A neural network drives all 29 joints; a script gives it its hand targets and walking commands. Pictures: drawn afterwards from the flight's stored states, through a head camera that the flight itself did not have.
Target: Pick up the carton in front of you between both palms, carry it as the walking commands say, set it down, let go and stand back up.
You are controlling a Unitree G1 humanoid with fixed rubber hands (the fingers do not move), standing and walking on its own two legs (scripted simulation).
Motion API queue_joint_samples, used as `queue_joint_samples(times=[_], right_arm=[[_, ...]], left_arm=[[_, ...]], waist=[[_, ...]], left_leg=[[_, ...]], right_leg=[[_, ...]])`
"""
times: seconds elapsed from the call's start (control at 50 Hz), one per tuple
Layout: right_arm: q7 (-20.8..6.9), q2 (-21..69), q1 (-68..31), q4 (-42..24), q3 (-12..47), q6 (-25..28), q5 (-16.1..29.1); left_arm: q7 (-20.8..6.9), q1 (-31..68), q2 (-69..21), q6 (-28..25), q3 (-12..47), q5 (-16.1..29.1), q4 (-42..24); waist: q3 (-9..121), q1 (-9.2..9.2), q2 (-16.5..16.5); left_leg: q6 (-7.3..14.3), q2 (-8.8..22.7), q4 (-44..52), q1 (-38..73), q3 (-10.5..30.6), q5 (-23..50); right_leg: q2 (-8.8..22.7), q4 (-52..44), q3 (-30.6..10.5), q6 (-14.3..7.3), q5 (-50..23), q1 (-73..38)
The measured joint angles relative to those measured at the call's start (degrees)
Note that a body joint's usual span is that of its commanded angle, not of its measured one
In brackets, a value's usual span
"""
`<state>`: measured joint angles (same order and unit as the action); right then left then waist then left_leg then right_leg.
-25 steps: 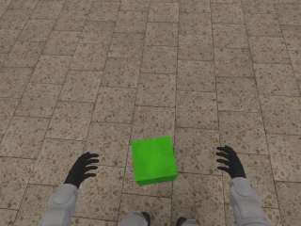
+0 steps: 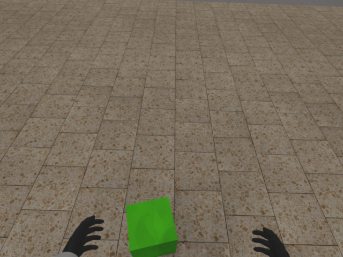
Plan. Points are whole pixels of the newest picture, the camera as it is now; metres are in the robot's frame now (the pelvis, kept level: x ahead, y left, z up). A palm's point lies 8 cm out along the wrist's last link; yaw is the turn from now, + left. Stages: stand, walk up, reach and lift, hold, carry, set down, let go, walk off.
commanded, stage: let go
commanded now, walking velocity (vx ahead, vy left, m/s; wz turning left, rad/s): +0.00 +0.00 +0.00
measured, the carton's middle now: (151, 229) +0.38 +0.10 -0.65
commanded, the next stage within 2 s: stand in 0.26 s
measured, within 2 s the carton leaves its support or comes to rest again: neither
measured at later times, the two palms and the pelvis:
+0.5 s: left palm out of the picture +0.14 +0.31 -0.09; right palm out of the picture +0.12 -0.25 -0.08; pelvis -0.01 +0.03 -0.01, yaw +0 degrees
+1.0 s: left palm out of the picture +0.15 +0.32 -0.10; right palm out of the picture +0.13 -0.25 -0.09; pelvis +0.01 +0.04 +0.00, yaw -1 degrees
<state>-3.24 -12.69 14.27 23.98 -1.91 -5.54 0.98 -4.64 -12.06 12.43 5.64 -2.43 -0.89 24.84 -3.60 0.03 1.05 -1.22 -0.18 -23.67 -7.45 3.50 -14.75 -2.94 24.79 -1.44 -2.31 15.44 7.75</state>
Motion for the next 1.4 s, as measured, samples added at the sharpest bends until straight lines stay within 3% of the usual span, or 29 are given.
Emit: queue_joint_samples(times=[0.3, 0.44, 0.56, 0.96, 1.4], right_arm=[[1.13, 0.35, -1.25, 1.21, 0.52, -1.69, -0.91], [3.61, -3.24, -1.18, 11.13, -0.29, 2.73, -3.92], [3.94, -6.05, -1.59, 15.17, -1.56, 4.61, -3.61], [4.77, -6.17, -5.47, 21.72, 0.17, 5.47, -2.90], [4.17, -7.81, -5.88, 28.85, 0.64, 6.03, -2.71]], left_arm=[[2.47, 0.80, 0.33, 8.54, 0.33, -0.86, -3.60], [4.79, 1.19, 4.52, -0.79, -0.80, -1.23, 5.82], [4.83, -0.15, 6.25, -3.85, -1.14, -1.43, 11.30], [6.26, 2.03, 7.44, -5.36, 1.05, -0.69, 18.79], [5.80, 2.67, 8.63, -6.18, 1.47, -0.54, 26.02]], waist=[[-3.23, 0.44, -1.61], [1.72, -0.31, 0.63], [2.68, -0.09, 1.20], [3.00, 0.30, 0.47], [2.76, 0.29, 0.19]], left_leg=[[1.36, -1.52, -5.37, 1.69, 0.27, -2.01], [2.09, -1.92, -8.06, -4.30, -0.79, -3.24], [2.66, -1.98, -7.39, -4.65, -1.51, -3.70], [3.24, -2.55, -3.83, -1.35, -2.21, -3.29], [2.45, -1.72, 0.69, 0.76, -1.85, 0.71]], right_leg=[[1.31, 3.85, 0.41, 1.37, 1.63, -2.67], [1.61, 6.52, -0.56, 2.06, 2.59, 3.57], [1.72, 5.31, -1.32, 2.62, 2.57, 3.86], [2.42, 2.59, -2.13, 3.08, 2.51, 1.11], [1.81, -2.10, -1.84, 2.45, -1.65, -1.09]])
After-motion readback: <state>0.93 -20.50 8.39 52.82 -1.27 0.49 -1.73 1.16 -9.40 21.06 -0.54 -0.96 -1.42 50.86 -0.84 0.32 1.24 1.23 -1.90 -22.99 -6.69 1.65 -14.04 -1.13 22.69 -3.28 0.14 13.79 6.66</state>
